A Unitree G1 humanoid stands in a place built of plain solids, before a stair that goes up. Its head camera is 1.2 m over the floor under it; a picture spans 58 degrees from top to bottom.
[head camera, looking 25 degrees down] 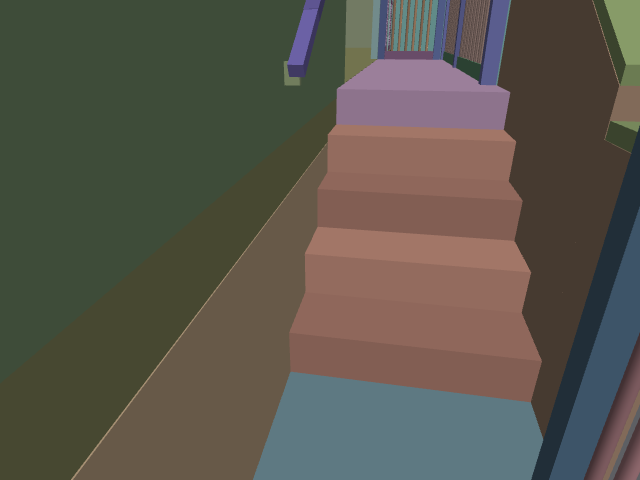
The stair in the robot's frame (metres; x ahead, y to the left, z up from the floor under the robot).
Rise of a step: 0.19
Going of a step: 0.29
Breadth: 0.90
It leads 10 degrees to the right of straight ahead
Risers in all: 5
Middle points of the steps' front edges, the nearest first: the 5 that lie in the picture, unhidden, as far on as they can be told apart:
1.26 -0.32 0.19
1.55 -0.38 0.38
1.83 -0.43 0.57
2.12 -0.48 0.76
2.41 -0.53 0.95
